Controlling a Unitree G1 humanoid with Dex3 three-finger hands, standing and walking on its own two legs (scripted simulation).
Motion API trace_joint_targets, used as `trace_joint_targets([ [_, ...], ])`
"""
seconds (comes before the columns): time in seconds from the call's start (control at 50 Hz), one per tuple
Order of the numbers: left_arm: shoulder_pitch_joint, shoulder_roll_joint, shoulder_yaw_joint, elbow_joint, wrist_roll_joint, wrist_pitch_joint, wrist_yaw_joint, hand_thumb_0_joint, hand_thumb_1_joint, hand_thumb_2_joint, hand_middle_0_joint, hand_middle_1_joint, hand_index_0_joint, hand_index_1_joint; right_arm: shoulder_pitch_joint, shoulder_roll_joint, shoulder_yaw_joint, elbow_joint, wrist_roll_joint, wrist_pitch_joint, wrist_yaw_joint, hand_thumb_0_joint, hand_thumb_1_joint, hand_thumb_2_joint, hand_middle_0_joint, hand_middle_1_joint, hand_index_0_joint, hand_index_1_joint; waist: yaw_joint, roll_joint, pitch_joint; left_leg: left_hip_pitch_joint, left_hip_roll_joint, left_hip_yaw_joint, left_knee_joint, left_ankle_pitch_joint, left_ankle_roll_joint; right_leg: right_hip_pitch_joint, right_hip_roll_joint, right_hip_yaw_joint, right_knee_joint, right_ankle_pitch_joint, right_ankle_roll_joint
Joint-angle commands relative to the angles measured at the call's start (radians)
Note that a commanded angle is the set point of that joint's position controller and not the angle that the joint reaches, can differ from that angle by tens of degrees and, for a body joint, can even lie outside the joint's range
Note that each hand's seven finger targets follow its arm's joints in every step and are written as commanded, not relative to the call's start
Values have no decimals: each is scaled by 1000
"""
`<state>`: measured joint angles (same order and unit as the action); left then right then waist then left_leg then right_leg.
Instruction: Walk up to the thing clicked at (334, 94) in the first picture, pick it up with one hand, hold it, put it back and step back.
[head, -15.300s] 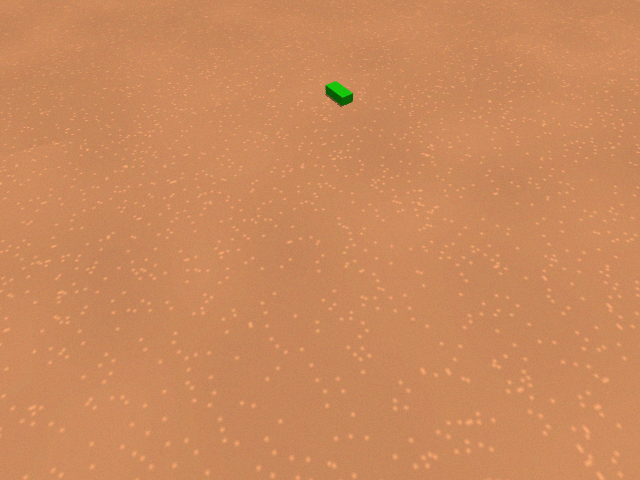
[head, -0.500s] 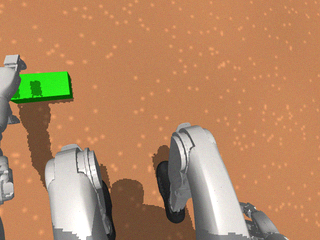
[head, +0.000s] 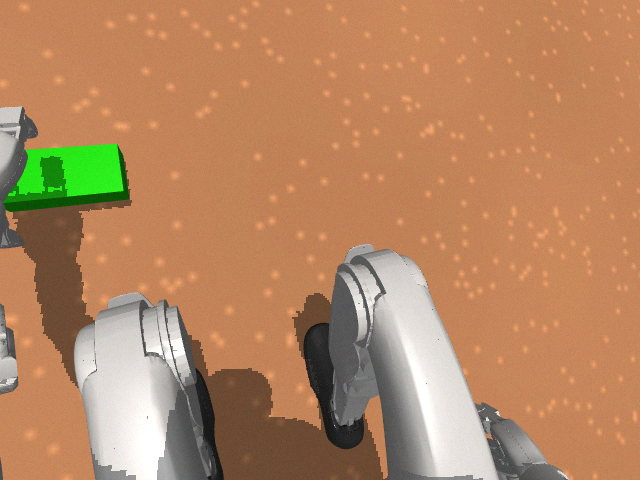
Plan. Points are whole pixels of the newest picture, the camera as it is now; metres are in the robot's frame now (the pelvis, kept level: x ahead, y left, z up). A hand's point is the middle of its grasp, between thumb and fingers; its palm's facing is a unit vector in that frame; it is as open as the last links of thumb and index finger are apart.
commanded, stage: rise first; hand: left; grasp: from above
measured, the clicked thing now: (64, 177) +0.51 +0.28 -0.30
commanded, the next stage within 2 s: approach in 1.24 s
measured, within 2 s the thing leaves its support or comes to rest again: neither
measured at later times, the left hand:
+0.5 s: hand (0, 190) +0.46 +0.31 -0.19, palm faces -0.47 -0.06 -0.88, open 14.1 cm
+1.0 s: hand out of the picture +0.46 +0.32 -0.19, palm faces -0.48 -0.05 -0.87, open 14.1 cm
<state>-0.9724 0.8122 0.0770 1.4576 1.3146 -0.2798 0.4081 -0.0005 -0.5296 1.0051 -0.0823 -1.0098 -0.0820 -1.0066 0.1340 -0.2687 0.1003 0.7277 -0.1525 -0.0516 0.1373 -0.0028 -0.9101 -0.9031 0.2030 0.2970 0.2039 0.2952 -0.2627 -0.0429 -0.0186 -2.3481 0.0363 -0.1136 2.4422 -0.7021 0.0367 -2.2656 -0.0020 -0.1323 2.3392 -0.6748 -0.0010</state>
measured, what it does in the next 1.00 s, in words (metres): stands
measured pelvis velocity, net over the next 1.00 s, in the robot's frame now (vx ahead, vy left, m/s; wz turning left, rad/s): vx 0.00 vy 0.00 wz -0.02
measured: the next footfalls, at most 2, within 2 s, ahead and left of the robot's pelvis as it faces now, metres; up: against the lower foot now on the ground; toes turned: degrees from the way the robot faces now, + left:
none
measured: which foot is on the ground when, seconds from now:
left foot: down 0.00-1.00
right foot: down 0.00-1.00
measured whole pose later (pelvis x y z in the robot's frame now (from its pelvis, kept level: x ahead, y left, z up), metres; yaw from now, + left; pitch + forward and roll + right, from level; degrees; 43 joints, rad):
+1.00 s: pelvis +0.00 +0.00 +0.00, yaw -1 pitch +33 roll -10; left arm -0.99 0.87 0.08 1.48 1.30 -0.29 0.37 0.00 -0.52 1.00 -0.09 -1.01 -0.09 -1.01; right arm 0.15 -0.28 0.14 0.70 -0.16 -0.06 0.15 0.00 -0.91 -0.90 0.20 0.30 0.20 0.30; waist -0.28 -0.04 0.00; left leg -2.36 0.03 -0.13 2.46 -0.70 0.04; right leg -2.26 0.00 -0.15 2.34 -0.67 0.00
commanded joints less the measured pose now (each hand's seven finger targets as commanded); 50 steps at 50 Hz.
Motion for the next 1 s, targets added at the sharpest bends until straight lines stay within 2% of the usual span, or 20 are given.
trace_joint_targets([
  [0.0, -302, 247, 26, -108, -23, 6, 33, 0, -544, 1008, -60, -1015, -63, -1011, 217, -271, -80, -5, 1, -1, -10, 0, -909, -904, 200, 300, 200, 300, -7, 364, -635, 542, -25, 32, -254, 192, -10, 285, 50, -41, -214, 211, -38],
  [0.02, -297, 236, 17, -112, -25, 7, 30, 0, -548, 1011, -61, -1016, -62, -1013, 221, -267, -76, -6, -2, -3, -8, 0, -910, -904, 199, 300, 200, 300, -12, 363, -632, 536, -25, 38, -244, 202, -8, 305, 52, -39, -220, 223, -36],
  [0.06, -308, 269, 35, -130, -22, 7, 27, 0, -552, 1019, -61, -1006, -59, -1006, 227, -273, -75, -5, -1, -4, -8, 0, -907, -903, 200, 300, 200, 300, -9, 367, -656, 541, -26, 37, -240, 214, -8, 315, 52, -41, -213, 233, -35],
  [0.1, -307, 273, 30, -133, -30, 5, 22, 0, -548, 1010, -64, -1011, -65, -1009, 223, -272, -71, -12, 1, -3, -6, 0, -910, -904, 199, 300, 200, 300, -5, 367, -670, 536, -24, 38, -233, 225, -6, 332, 54, -39, -215, 245, -34],
  [0.14, -303, 292, 51, -136, -29, 2, 23, 0, -543, 1007, -64, -1004, -64, -1002, 234, -276, -70, -12, -2, -3, -6, 0, -908, -903, 200, 300, 200, 300, -10, 365, -668, 539, -26, 33, -235, 232, -9, 331, 50, -43, -206, 247, -33],
  [0.18, -293, 286, 39, -112, -29, -2, 15, 0, -548, 1010, -62, -1011, -62, -1010, 230, -275, -68, -13, -2, -4, -4, 0, -909, -903, 200, 300, 200, 300, -13, 367, -647, 530, -24, 31, -231, 219, -9, 315, 52, -44, -204, 236, -35],
  [0.24, -304, 330, 64, -128, -28, -13, 15, 0, -537, 1001, -61, -1018, -66, -1012, 228, -278, -62, -21, -4, 0, -3, 0, -907, -902, 200, 300, 200, 300, -8, 346, -665, 493, -25, 37, -217, 220, -2, 358, 55, -42, -212, 243, -29],
  [0.26, -281, 329, 68, -129, -26, -14, 15, 0, -549, 1013, -64, -1003, -62, -1003, 230, -277, -62, -21, -5, 1, -3, 0, -908, -902, 200, 300, 200, 300, 0, 358, -676, 506, -27, 41, -219, 237, -5, 370, 55, -40, -209, 257, -30],
  [0.32, -309, 310, 48, -127, -28, -20, 11, 0, -527, 990, -62, -1020, -69, -1011, 228, -277, -59, -14, -5, 3, -2, 0, -907, -902, 200, 300, 200, 300, -9, 367, -679, 521, -24, 35, -216, 236, -6, 345, 59, -45, -207, 253, -32],
  [0.34, -291, 297, 40, -97, -25, -17, 10, 0, -534, 998, -60, -1017, -66, -1010, 234, -278, -59, -15, -6, 1, 0, 0, -907, -901, 200, 300, 200, 300, -23, 362, -649, 521, -25, 29, -217, 235, -7, 329, 58, -50, -203, 250, -33],
  [0.42, -308, 276, 21, -106, -27, -23, 8, 0, -528, 997, -61, -1009, -67, -1002, 235, -281, -57, -12, -8, 2, 0, 0, -903, -900, 200, 300, 200, 300, -30, 375, -641, 534, -21, 23, -222, 237, -10, 317, 60, -56, -202, 251, -33],
  [0.52, -312, 305, 30, -105, -19, -29, 15, 0, -526, 995, -63, -1014, -68, -1006, 231, -283, -52, -19, -9, -2, 2, 0, -903, -901, 200, 300, 200, 300, -27, 381, -617, 516, -21, 22, -223, 205, -11, 311, 59, -59, -202, 227, -34],
  [0.54, -311, 327, 51, -108, -13, -28, 21, 0, -531, 1005, -60, -1007, -64, -1002, 236, -288, -48, -21, -13, -3, 3, 0, -901, -900, 200, 300, 200, 300, -26, 380, -622, 512, -25, 22, -228, 205, -11, 317, 57, -61, -199, 225, -33],
  [0.56, -313, 324, 41, -113, -10, -28, 23, 0, -538, 1007, -63, -1009, -64, -1006, 229, -283, -47, -20, -10, -3, 2, 0, -905, -901, 200, 300, 200, 300, -18, 384, -631, 517, -22, 25, -225, 208, -11, 319, 61, -57, -200, 229, -34],
  [0.58, -323, 331, 50, -110, -9, -29, 27, 0, -534, 1002, -63, -1013, -66, -1008, 230, -285, -46, -24, -10, -5, 3, 0, -905, -901, 200, 300, 200, 300, -30, 391, -612, 510, -23, 25, -227, 202, -10, 306, 57, -59, -198, 223, -34],
  [0.68, -314, 336, 56, -145, 2, -24, 40, 0, -534, 999, -62, -1019, -66, -1013, 225, -287, -50, -26, -7, -5, 1, 0, -905, -901, 200, 300, 200, 300, -12, 452, -672, 574, -22, 19, -241, 238, -19, 299, 57, -60, -187, 248, -39],
  [0.78, -318, 306, 35, -95, -12, -2, 27, 0, -534, 1003, -64, -1015, -66, -1012, 231, -284, -49, -26, -6, -7, 1, 0, -905, -901, 200, 300, 200, 300, -33, 390, -624, 518, -25, 23, -238, 207, -9, 292, 55, -58, -203, 231, -35],
  [0.84, -295, 285, 22, -89, -30, 4, 10, 0, -533, 1004, -66, -1011, -68, -1008, 231, -280, -49, -22, -4, -6, 0, 0, -902, -900, 200, 300, 200, 300, -20, 357, -625, 492, -27, 37, -231, 204, -4, 330, 58, -48, -224, 235, -30],
  [0.86, -307, 270, 6, -77, -35, 3, 2, 0, -529, 1002, -65, -1017, -69, -1012, 233, -282, -48, -25, -5, -7, 1, 0, -904, -900, 200, 300, 200, 300, -40, 341, -613, 479, -24, 31, -225, 196, -3, 328, 58, -52, -221, 229, -29],
  [0.98, -302, 320, 42, -123, -33, -26, -19, 0, -514, 992, -76, -1006, -79, -1001, 248, -283, -47, -27, -7, -2, 0, 0, -901, -899, 200, 300, 200, 300, -31, 358, -644, 502, -23, 26, -226, 223, -8, 360, 56, -53, -215, 248, -28],
])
